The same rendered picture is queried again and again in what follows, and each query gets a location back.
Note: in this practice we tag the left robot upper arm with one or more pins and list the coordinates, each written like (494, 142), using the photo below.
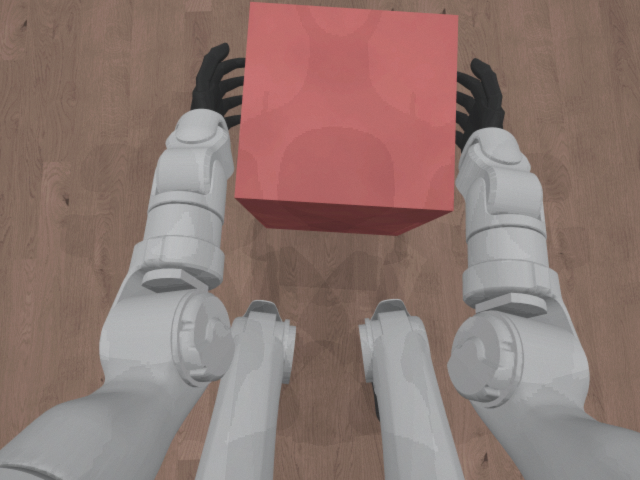
(159, 352)

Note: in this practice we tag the right robot hand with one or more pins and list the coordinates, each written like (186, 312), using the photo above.
(485, 108)

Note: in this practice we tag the left robot hand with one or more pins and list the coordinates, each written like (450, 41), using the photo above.
(210, 90)

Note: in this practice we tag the right robot upper arm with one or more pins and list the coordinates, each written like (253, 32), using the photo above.
(528, 381)

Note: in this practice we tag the robot right thigh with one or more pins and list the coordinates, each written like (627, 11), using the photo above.
(416, 436)

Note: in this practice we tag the robot right foot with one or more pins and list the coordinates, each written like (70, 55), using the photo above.
(376, 404)

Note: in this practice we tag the robot left forearm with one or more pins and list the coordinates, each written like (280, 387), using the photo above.
(181, 245)

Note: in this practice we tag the robot right forearm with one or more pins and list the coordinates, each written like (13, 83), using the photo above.
(508, 268)

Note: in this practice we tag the carton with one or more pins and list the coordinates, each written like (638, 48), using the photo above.
(348, 118)

